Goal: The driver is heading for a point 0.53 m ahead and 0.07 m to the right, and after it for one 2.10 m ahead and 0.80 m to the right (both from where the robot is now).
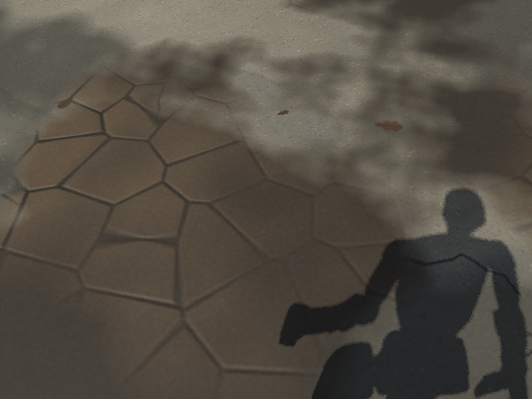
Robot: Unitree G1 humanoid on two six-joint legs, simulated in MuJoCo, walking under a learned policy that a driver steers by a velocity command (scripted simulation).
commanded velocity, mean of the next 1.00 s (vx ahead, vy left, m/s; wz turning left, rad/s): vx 0.50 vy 0.00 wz -0.21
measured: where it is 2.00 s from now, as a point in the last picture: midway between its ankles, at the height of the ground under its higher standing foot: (347, 219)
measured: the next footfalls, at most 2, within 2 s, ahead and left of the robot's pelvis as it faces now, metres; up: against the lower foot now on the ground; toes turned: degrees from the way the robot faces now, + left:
left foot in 0.42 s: +0.39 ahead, +0.11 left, +0.00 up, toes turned +3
right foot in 0.98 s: +0.64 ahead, -0.10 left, +0.00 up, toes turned -22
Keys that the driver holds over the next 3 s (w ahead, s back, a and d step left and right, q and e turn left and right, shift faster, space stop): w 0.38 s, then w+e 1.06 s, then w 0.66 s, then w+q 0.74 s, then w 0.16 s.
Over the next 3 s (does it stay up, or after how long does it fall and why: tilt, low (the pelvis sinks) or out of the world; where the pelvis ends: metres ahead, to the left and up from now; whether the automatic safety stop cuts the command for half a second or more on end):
stays up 1.44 -0.53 0.01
